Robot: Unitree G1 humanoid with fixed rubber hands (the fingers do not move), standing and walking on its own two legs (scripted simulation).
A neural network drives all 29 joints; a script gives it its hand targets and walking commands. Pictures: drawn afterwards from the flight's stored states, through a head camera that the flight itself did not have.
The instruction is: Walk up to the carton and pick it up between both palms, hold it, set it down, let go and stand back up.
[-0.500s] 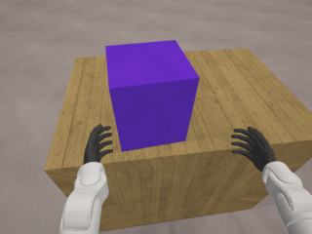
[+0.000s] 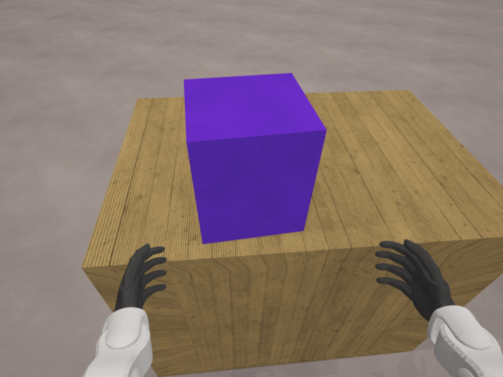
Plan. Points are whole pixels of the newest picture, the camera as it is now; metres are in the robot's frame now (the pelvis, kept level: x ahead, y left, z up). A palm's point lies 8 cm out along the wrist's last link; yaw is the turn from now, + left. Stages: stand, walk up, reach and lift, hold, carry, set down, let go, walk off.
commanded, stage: set down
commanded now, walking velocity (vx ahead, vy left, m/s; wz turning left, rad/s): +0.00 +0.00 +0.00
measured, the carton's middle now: (246, 159) +0.49 +0.05 +0.09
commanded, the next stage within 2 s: let go in 1.36 s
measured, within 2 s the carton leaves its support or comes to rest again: neither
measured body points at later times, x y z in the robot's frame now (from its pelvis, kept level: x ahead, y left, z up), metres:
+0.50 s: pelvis +0.02 +0.01 +0.00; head +0.02 +0.03 +0.45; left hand +0.23 +0.21 +0.02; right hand +0.24 -0.20 +0.03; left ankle +0.05 +0.15 -0.74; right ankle +0.03 -0.11 -0.74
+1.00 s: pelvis +0.03 +0.02 +0.00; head +0.03 +0.04 +0.45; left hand +0.22 +0.22 -0.03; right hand +0.21 -0.21 -0.01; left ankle +0.05 +0.15 -0.74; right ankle +0.03 -0.11 -0.74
